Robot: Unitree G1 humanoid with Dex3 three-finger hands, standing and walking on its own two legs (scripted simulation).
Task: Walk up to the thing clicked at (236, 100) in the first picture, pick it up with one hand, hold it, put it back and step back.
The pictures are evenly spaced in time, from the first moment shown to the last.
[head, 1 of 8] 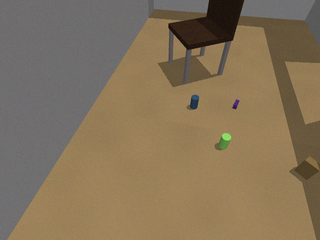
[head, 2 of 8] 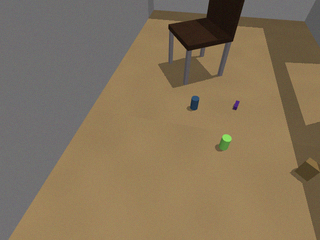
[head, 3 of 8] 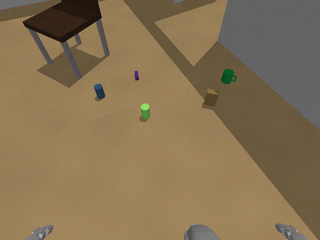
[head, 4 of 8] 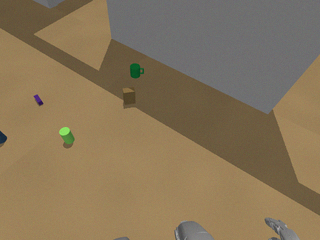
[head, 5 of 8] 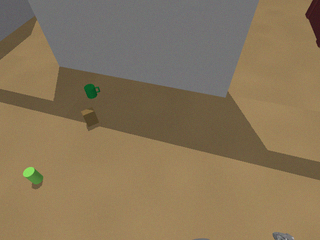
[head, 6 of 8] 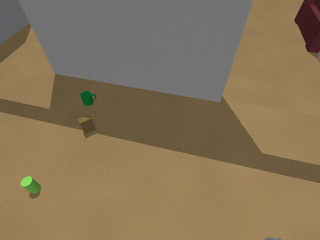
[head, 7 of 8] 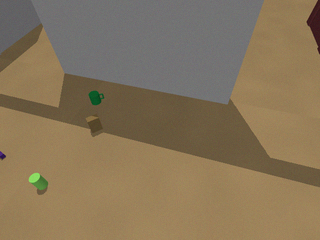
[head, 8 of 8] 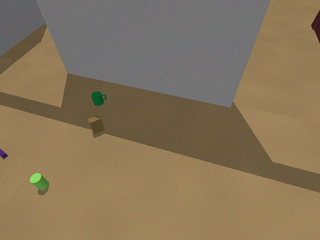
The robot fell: no
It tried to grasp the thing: no
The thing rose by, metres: 0.00
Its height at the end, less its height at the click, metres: +0.00
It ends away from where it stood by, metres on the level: 0.00
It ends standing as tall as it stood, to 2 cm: yes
